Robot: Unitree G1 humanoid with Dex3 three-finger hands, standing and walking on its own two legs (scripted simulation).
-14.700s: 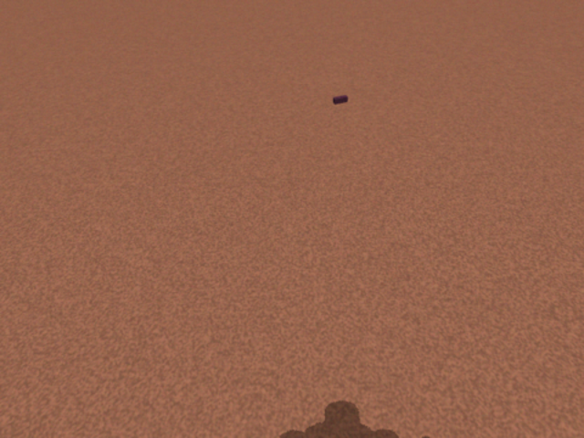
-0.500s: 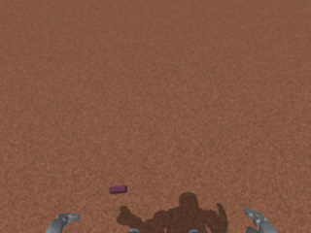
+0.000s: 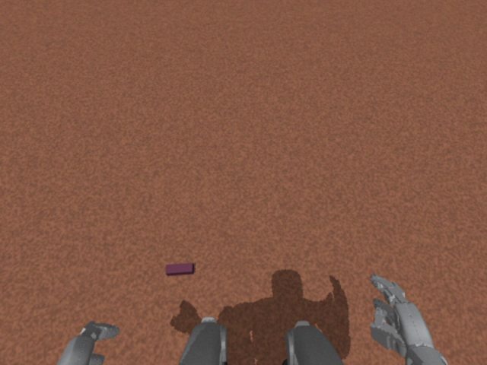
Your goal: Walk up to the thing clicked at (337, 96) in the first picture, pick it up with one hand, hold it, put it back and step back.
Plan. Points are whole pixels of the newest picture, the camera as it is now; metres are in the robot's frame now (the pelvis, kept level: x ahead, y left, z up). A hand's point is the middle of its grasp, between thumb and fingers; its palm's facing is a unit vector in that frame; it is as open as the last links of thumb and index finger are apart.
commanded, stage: rise first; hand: left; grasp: from above
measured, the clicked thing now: (180, 269) +0.43 +0.25 -0.64
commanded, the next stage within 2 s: none
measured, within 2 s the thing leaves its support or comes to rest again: neither
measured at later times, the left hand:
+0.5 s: hand (135, 311) +0.26 +0.29 -0.34, palm faces -0.47 -0.35 -0.81, open 12.7 cm
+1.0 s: hand (148, 288) +0.33 +0.30 -0.45, palm faces -0.47 -0.06 -0.88, open 12.2 cm
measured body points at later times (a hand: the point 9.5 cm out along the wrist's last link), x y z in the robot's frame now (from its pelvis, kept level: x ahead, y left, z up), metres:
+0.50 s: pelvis -0.07 -0.01 -0.20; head +0.13 +0.00 +0.20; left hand +0.28 +0.31 -0.29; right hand +0.09 -0.28 -0.33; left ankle +0.02 +0.11 -0.62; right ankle +0.00 -0.13 -0.62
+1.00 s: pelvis -0.09 +0.00 -0.30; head +0.14 +0.04 +0.09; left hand +0.35 +0.30 -0.40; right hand -0.02 -0.29 -0.42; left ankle +0.02 +0.11 -0.62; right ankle +0.00 -0.13 -0.62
